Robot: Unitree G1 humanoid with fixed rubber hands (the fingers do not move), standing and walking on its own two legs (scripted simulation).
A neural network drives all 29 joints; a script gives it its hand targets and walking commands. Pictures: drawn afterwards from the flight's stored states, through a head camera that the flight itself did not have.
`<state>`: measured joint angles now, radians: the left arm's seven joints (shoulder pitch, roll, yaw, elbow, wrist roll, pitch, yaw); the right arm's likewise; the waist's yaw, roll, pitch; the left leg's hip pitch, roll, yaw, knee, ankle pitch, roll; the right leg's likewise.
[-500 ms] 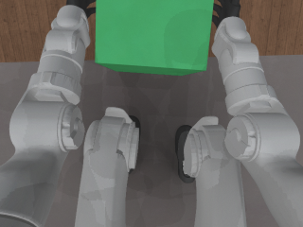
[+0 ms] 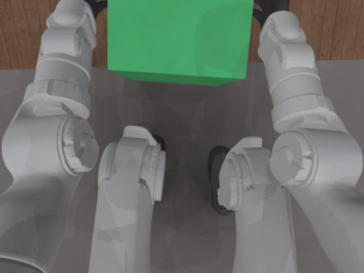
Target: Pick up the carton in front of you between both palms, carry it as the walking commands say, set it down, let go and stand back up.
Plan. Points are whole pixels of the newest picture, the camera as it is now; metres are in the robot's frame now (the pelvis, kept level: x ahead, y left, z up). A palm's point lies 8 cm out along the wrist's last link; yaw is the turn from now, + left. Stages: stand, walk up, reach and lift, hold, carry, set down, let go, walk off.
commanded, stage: set down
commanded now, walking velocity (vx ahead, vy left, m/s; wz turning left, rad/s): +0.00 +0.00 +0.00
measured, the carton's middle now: (179, 28) +0.52 +0.07 -0.22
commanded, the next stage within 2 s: let go in 1.38 s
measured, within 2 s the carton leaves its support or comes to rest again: rests again in 0.10 s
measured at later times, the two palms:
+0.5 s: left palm out of the picture +0.52 +0.27 -0.13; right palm (293, 9) +0.54 -0.11 -0.13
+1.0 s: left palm out of the picture +0.52 +0.28 +0.03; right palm out of the picture +0.54 -0.12 +0.03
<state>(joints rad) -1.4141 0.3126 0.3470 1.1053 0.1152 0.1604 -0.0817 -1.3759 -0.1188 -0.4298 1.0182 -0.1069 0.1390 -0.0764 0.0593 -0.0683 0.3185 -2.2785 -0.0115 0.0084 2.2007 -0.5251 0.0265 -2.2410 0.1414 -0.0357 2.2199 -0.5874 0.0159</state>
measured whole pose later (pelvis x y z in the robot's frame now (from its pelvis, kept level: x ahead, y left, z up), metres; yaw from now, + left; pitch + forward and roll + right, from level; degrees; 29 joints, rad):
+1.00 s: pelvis +0.02 +0.01 +0.14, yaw +1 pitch +45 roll -3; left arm -1.13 0.39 0.25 0.89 -0.07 0.14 -0.04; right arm -1.08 -0.17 -0.23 0.75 0.06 0.17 -0.15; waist 0.03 -0.02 0.00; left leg -2.02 -0.05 -0.02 1.71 -0.47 0.02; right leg -1.97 0.10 0.00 1.71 -0.54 0.02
